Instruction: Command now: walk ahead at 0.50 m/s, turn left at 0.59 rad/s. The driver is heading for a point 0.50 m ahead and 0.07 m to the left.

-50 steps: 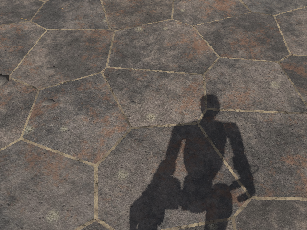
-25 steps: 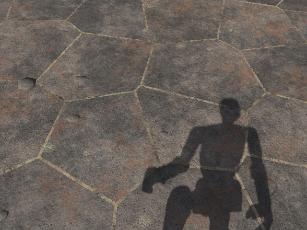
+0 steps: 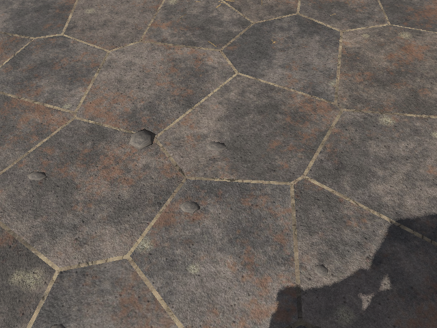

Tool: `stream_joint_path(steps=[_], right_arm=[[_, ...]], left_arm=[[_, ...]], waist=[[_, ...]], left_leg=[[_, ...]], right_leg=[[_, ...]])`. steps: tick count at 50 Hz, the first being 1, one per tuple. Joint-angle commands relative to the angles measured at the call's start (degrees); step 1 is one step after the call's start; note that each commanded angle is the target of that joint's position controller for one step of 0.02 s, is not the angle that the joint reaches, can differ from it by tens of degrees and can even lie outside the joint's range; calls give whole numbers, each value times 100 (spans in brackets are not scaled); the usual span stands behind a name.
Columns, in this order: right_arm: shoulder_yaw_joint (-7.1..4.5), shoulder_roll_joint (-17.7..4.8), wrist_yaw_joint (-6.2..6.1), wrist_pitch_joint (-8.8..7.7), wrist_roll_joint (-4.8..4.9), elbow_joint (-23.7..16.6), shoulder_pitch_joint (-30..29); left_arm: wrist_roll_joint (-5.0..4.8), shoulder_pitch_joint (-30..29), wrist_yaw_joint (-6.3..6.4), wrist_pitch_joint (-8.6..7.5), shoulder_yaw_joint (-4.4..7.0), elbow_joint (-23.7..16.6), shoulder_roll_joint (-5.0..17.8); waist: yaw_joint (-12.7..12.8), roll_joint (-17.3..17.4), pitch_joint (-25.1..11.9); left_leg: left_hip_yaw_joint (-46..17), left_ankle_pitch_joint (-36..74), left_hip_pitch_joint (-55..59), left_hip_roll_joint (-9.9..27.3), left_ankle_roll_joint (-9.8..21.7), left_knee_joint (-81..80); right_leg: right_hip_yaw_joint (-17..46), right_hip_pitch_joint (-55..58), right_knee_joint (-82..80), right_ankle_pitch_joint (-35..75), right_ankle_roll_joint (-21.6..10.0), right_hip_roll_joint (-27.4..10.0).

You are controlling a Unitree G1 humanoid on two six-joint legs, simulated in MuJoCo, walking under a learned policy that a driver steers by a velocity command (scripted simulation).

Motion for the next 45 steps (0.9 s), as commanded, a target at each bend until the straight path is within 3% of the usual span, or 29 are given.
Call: stream_joint_path(steps=[1,6,10,12,13,14,15,16,17,18,19,20,22,24,26,28,30,35,37,39,40,41,42,43,44,45], right_arm=[[28,-77,98,13,-8,-439,-184],[165,94,207,-34,16,-785,-1127],[176,13,232,-40,-35,-1007,-1564],[138,-60,186,-37,-71,-1001,-1406],[92,-133,152,-55,-85,-912,-1044],[16,-240,98,-107,-110,-693,-306],[-130,-557,6,-148,-165,-376,727],[-291,-1229,-83,-139,-120,-425,837],[-329,-1369,-127,-68,66,-574,1004],[-300,-1217,-182,-38,104,-439,862],[-216,-887,-214,-66,145,-393,614],[-154,-682,-234,-107,141,-410,348],[-69,-482,-234,-201,186,-461,84],[-32,-419,-199,-327,197,-363,234],[-13,-424,-187,-395,178,-205,497],[19,-402,-195,-417,181,-67,728],[47,-408,-223,-414,188,26,842],[134,-339,-320,-348,132,274,1112],[145,-362,-367,-327,102,341,1049],[126,-464,-410,-334,141,370,828],[131,-480,-403,-366,205,347,700],[204,-232,-405,-424,264,183,922],[232,117,-394,-333,408,459,1878],[173,-235,-421,-203,191,614,1630],[162,-211,-401,-147,103,591,1273],[187,-136,-380,-91,58,587,1048]], left_arm=[[-17,112,-10,-119,135,-223,593],[-9,370,-8,-92,169,-78,703],[2,714,47,18,216,81,884],[13,777,80,109,243,140,1039],[14,803,92,164,257,160,1126],[-9,769,96,221,255,140,1169],[3,709,91,239,226,16,1112],[-33,865,-22,204,69,-419,425],[23,269,-45,157,164,-658,840],[-3,-215,-70,115,162,-793,861],[-37,-179,-71,52,102,-756,743],[-2,-88,-63,67,108,-672,725],[161,204,-83,268,107,-599,700],[163,341,-146,399,84,-521,569],[138,29,-189,428,59,-565,484],[118,-405,-180,427,60,-678,491],[86,-607,-170,409,30,-726,438],[24,-1051,-117,358,-45,-769,374],[43,-823,-77,308,-31,-665,448],[65,-20,6,216,26,-356,585],[93,511,54,114,41,-180,651],[140,1042,104,63,112,-103,1094],[-6,915,58,141,105,-83,1091],[-188,684,-12,182,37,-151,813],[-176,144,-7,210,-33,-212,579],[-125,-264,18,248,-126,-265,327]], waist=[[-45,-809,-47],[152,-820,169],[266,-826,267],[153,-923,87],[-11,-953,-163],[-339,-834,-600],[-785,-444,-1209],[-512,924,-1756],[-757,588,-2069],[-705,88,-1245],[-462,-160,-671],[-193,-325,-366],[127,-217,-375],[200,-232,-429],[96,-172,-224],[-23,-185,7],[-81,-110,-49],[-315,79,-81],[-204,139,-117],[189,99,-313],[477,-117,-568],[472,-882,-1267],[84,-1689,-2064],[100,-868,-1797],[-31,-705,-1079],[-142,-536,-653]], left_leg=[[-81,543,-743,265,-103,-206],[381,1386,-377,251,-50,-1810],[759,815,-119,96,225,-2554],[987,184,366,-228,445,-2773],[1052,-69,823,-453,583,-2898],[1059,7,1735,-687,745,-3245],[406,-101,3247,-378,1000,-3527],[-2389,-649,5047,1436,1638,-3801],[-4240,-110,5235,1942,2015,-4609],[-3116,609,4822,1721,1879,-4590],[-2452,1326,3996,1493,1694,-4624],[-1973,1881,3359,1152,1462,-4709],[-1506,2454,2708,784,1356,-4844],[-1186,2720,2596,692,1332,-5037],[-964,2667,2553,642,1194,-5299],[-750,3824,2643,584,979,-5209],[-478,4802,2824,499,740,-4973],[-360,5253,3271,494,513,-4574],[-475,5617,3415,601,484,-4191],[-559,5896,3527,563,386,-3366],[-460,5132,3207,346,278,-2606],[-254,2424,2295,-119,128,-1209],[-202,-2040,1480,-959,-34,50],[-576,-1963,1416,-796,-26,299],[-569,-1697,1242,-643,-70,308],[-528,-1481,1287,-452,-119,-44]], right_leg=[[865,431,-1052,1344,-661,-1578],[58,504,-1053,1643,-515,-1463],[-251,1100,-705,2361,-409,-1674],[-497,1372,26,4020,-334,-1709],[-590,1449,732,4782,-313,-1711],[-722,1217,1822,4853,-246,-1646],[-783,205,3363,3635,-59,-1518],[-749,-2265,5310,-983,279,-729],[429,-3187,6248,-2063,389,-107],[783,-3668,6190,-1477,313,-472],[773,-3441,5646,-1018,282,-684],[796,-3046,5161,-897,290,-826],[824,-2411,4767,-879,402,-870],[674,-2338,4471,-641,447,-831],[588,-2527,4040,-134,447,-875],[544,-2700,3567,269,442,-837],[473,-2600,3081,577,400,-698],[304,-2147,1974,946,188,-275],[331,-1760,1657,609,34,-102],[383,-934,915,695,-164,57],[611,-3,368,2115,-278,-235],[1721,1404,933,5378,-686,-1565],[3025,2135,1052,7357,-1765,-2688],[2937,1457,686,6226,-1746,-2432],[2529,783,351,4946,-1579,-2162],[2179,202,26,3942,-1344,-1881]])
